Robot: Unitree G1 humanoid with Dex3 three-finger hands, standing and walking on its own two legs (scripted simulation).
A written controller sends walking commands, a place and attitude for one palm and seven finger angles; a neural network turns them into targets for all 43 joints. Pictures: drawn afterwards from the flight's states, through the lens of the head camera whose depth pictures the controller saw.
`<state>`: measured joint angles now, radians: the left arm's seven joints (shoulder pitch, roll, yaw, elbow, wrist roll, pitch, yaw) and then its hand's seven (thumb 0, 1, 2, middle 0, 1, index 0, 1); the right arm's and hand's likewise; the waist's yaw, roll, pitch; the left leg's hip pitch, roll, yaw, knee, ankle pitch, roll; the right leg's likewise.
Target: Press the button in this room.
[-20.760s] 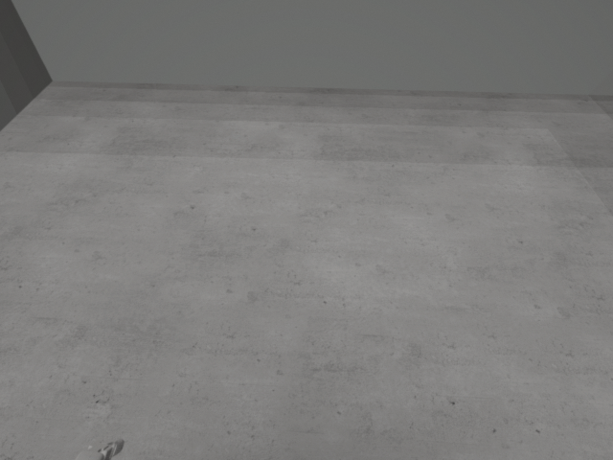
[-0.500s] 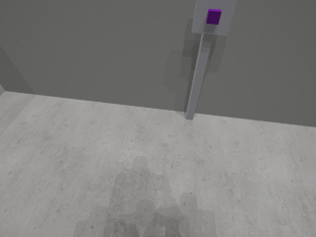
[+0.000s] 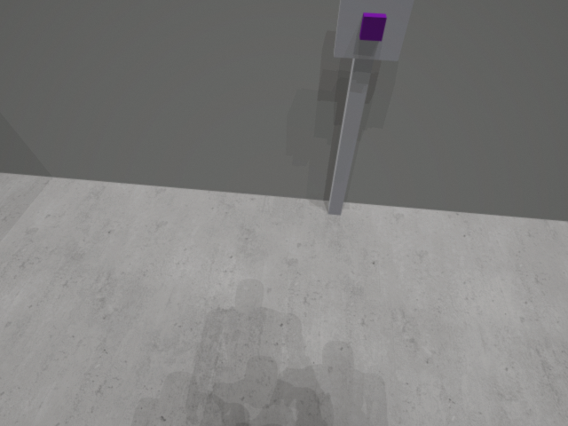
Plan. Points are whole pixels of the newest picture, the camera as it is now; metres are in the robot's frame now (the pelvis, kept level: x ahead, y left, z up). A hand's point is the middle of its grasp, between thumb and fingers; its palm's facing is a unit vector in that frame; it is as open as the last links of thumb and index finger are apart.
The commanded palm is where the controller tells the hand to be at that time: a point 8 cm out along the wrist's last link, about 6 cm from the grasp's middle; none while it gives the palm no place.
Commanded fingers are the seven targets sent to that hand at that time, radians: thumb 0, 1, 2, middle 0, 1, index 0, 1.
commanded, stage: look at it before walking up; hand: left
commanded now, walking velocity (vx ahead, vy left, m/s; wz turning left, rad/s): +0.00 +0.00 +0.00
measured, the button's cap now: (372, 26) +1.11 -0.18 +0.09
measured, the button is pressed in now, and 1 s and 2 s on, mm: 0 0 0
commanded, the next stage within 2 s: walk to a spot facing it in 0.28 s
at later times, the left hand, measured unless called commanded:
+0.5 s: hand out of the picture +0.01 +0.18 -0.18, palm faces +0.03 -0.98 -0.21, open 7.4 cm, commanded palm none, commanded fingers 0.00 0.90 0.90 -0.20 -0.30 -0.20 -0.30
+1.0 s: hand out of the picture +0.07 +0.13 -0.16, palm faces -0.18 -0.94 -0.28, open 7.4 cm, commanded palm none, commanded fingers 0.00 0.90 0.90 -0.20 -0.30 -0.20 -0.30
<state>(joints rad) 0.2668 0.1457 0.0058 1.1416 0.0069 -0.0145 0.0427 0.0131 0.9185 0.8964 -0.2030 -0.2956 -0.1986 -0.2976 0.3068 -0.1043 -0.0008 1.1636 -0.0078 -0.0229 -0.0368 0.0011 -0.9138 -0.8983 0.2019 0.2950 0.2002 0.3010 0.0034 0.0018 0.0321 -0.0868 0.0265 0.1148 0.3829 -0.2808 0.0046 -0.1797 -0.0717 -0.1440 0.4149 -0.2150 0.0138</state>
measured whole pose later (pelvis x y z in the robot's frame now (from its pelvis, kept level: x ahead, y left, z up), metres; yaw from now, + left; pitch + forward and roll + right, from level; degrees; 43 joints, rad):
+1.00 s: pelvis -0.02 -0.05 +0.00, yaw -15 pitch +1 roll +3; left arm 0.22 0.18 0.06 0.95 0.01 0.02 0.00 0.01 0.90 0.90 -0.21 -0.30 -0.20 -0.30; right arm 0.08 -0.25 -0.07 0.95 -0.02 0.05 -0.02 0.00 -0.91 -0.90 0.20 0.30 0.20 0.30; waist 0.03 0.02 0.11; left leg -0.51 0.07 0.00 1.15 -0.34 -0.08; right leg -0.30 0.04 -0.01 0.49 -0.22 -0.09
